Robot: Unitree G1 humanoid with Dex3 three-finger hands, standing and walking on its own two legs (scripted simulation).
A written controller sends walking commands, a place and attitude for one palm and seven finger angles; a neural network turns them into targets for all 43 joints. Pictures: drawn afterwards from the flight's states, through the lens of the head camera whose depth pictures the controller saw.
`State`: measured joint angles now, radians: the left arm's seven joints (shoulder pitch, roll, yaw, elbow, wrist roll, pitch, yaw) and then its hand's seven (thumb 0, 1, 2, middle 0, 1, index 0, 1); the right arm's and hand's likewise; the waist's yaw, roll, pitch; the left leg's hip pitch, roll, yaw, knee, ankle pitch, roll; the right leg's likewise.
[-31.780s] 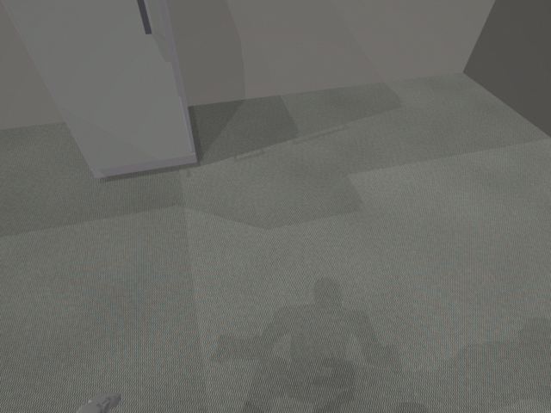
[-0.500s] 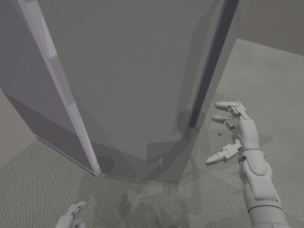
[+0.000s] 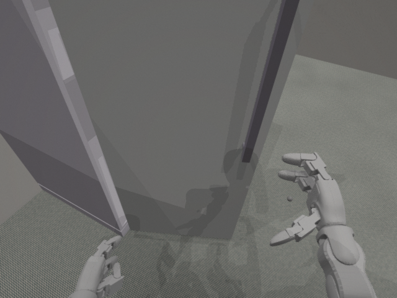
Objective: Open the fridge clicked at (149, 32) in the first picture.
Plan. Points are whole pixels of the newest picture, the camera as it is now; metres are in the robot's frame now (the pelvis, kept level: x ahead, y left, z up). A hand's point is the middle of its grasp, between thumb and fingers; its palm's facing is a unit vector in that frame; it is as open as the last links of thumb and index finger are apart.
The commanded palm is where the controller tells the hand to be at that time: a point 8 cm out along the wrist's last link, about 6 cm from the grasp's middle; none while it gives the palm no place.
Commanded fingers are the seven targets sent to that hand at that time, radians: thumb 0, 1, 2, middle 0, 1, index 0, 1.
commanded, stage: slip the hand off the handle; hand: right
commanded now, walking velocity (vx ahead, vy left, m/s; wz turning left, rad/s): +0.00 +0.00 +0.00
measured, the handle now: (263, 88) +0.50 -0.12 +0.20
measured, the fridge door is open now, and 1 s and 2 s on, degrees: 67 67 67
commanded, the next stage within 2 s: draw the hand back to the body in 0.14 s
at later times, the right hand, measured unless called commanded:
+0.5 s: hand (308, 186) +0.29 -0.19 +0.12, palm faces +0.31 +0.95 -0.02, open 14.7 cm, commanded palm +0.25 -0.23 +0.13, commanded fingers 0.00 0.55 -0.20 0.25 1.15 0.25 1.15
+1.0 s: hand (352, 210) +0.24 -0.23 +0.14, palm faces +0.30 +0.91 -0.27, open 13.3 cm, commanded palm +0.19 -0.27 +0.16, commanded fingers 0.00 -0.10 -0.51 0.23 0.77 0.23 0.77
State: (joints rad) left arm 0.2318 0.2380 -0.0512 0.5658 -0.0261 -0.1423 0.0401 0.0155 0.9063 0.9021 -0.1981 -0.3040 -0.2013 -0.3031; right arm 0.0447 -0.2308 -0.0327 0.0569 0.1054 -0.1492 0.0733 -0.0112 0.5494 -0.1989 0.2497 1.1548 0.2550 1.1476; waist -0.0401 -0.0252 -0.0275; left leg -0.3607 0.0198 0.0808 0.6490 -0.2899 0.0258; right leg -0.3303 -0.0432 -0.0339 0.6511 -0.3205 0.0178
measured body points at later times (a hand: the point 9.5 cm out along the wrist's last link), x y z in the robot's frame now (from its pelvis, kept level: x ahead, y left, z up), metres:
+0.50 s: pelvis +0.02 -0.01 +0.00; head +0.01 +0.01 +0.45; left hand +0.20 +0.21 -0.08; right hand +0.27 -0.24 +0.13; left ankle +0.03 +0.10 -0.72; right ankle +0.01 -0.13 -0.72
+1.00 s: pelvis +0.02 -0.01 +0.02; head -0.01 +0.00 +0.47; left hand +0.22 +0.19 -0.06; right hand +0.21 -0.28 +0.16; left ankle +0.03 +0.10 -0.72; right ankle +0.01 -0.13 -0.72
